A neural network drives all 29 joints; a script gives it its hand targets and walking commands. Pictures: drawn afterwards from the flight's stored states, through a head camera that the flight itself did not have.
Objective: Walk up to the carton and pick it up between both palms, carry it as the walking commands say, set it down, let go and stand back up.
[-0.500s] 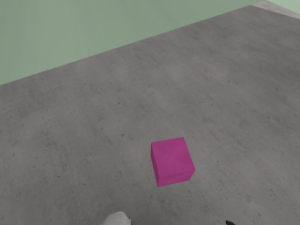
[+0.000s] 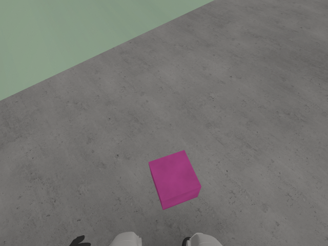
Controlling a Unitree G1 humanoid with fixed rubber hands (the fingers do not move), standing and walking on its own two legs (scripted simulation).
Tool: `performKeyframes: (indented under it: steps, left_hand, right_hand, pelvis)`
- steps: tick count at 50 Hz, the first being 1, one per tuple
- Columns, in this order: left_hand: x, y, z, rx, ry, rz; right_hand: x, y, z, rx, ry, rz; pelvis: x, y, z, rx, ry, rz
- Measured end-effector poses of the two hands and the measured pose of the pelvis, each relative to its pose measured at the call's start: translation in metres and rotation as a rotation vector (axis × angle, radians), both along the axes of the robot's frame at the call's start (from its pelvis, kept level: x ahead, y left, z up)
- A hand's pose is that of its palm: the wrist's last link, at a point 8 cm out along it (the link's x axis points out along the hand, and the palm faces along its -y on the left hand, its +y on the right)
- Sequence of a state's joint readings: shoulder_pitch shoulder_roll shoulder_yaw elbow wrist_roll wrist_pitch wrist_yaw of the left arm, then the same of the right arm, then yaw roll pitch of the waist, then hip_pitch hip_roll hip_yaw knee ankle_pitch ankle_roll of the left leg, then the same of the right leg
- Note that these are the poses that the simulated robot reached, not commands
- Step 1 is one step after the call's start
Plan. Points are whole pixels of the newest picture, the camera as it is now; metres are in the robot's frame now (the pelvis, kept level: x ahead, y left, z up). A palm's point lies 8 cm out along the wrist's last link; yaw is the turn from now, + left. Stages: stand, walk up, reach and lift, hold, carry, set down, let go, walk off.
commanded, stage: walk up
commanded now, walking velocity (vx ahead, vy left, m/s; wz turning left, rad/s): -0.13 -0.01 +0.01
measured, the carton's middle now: (173, 180) +0.49 -0.02 -0.67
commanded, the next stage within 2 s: none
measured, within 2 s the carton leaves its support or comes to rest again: neither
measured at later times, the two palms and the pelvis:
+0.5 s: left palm out of the picture +0.00 +0.22 -0.13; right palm out of the picture -0.03 -0.22 -0.14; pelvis -0.02 -0.01 +0.01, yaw +1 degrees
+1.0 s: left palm out of the picture +0.03 +0.08 -0.14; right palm (321, 228) +0.17 -0.39 -0.12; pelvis +0.07 -0.13 +0.01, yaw +15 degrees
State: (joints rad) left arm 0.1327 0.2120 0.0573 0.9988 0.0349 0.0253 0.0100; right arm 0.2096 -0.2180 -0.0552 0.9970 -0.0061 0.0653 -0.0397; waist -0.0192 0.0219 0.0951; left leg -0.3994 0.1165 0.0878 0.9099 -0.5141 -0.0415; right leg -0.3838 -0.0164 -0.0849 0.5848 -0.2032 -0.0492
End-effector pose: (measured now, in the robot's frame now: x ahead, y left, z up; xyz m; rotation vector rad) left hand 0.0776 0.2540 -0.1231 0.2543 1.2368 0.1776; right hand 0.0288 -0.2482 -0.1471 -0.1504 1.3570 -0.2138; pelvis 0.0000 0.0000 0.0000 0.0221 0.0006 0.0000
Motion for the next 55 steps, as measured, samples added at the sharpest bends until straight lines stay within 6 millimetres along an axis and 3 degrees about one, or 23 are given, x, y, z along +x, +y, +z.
performKeyframes:
  steps: [6,12,18,26,29,33,38,41,44,49,55]
  left_hand:
    - [0.003,-0.025,0.001,-0.028,-0.032,-0.016]
    - [-0.005,-0.046,-0.013,-0.126,-0.060,0.024]
    - [-0.034,-0.051,-0.011,-0.157,-0.030,0.075]
    - [-0.087,-0.033,-0.004,-0.086,0.108,0.106]
    - [-0.092,-0.025,-0.001,-0.065,0.139,0.121]
    - [-0.086,-0.025,0.006,-0.039,0.085,0.170]
    - [-0.079,-0.052,-0.002,-0.032,0.127,0.197]
    - [-0.065,-0.082,-0.012,-0.031,0.138,0.199]
    - [-0.050,-0.118,-0.010,-0.067,0.104,0.229]
    - [-0.046,-0.167,-0.011,-0.125,0.085,0.286]
    - [-0.057,-0.197,-0.027,-0.181,0.124,0.348]
  right_hand:
    - [0.001,-0.015,0.006,-0.010,-0.010,0.014]
    - [-0.019,-0.003,0.013,-0.009,0.004,0.035]
    - [-0.047,0.015,0.021,0.034,0.050,0.051]
    - [-0.055,0.033,0.009,0.100,0.063,0.042]
    - [-0.066,0.019,0.016,0.060,0.108,0.038]
    - [-0.069,-0.026,0.030,-0.024,0.228,0.085]
    - [-0.020,-0.093,0.035,-0.114,0.194,0.129]
    - [0.015,-0.130,0.026,-0.136,0.150,0.159]
    - [0.053,-0.150,0.026,-0.147,0.119,0.208]
    - [0.128,-0.146,0.029,-0.108,0.015,0.286]
    - [0.204,-0.104,0.030,-0.027,-0.159,0.350]
  pelvis:
    - [-0.011,-0.008,0.004,-0.013,0.019,0.010]
    - [-0.016,-0.011,0.003,-0.041,0.008,0.032]
    - [-0.017,-0.012,0.013,-0.011,-0.019,0.027]
    - [-0.018,-0.011,0.014,-0.013,-0.024,0.033]
    - [-0.015,-0.021,0.016,-0.027,-0.017,0.122]
    - [-0.004,-0.040,0.018,-0.047,0.015,0.184]
    - [0.020,-0.074,0.011,-0.045,0.047,0.184]
    - [0.036,-0.100,0.001,-0.055,0.051,0.183]
    - [0.046,-0.116,0.004,-0.054,0.046,0.227]
    - [0.062,-0.131,0.010,-0.034,0.046,0.257]
    - [0.081,-0.137,0.004,-0.050,0.018,0.270]
